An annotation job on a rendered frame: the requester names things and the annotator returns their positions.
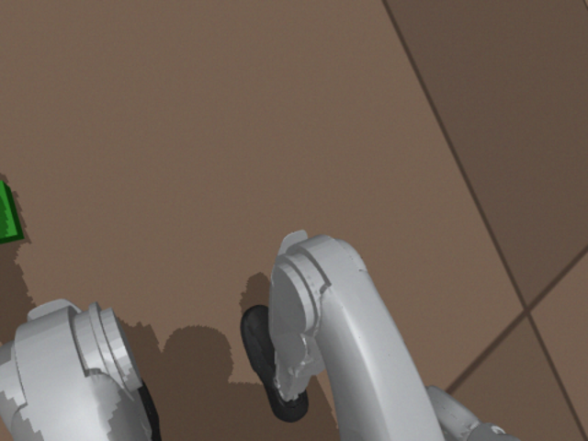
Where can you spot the right robot arm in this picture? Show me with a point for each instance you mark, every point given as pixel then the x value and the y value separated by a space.
pixel 490 432

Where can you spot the left robot foot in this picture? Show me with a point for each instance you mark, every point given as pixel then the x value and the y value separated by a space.
pixel 151 412

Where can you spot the right robot foot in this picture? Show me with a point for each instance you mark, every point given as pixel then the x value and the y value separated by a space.
pixel 261 354

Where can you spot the right robot hand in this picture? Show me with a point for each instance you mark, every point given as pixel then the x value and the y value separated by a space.
pixel 456 420

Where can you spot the small box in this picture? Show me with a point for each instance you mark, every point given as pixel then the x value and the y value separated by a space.
pixel 10 228

